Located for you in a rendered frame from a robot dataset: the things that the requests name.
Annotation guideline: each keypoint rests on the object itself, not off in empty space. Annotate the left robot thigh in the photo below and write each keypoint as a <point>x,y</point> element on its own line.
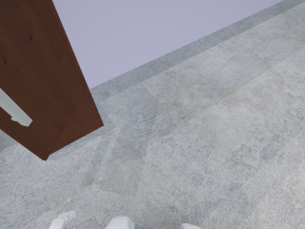
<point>121,222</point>

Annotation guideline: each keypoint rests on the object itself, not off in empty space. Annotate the cupboard door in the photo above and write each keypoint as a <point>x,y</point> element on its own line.
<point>37,73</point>

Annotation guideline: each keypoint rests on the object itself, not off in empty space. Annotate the handle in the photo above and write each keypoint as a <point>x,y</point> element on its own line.
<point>14,110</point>

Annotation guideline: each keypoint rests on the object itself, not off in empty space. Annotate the left robot hand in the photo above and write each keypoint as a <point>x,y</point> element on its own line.
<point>62,220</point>

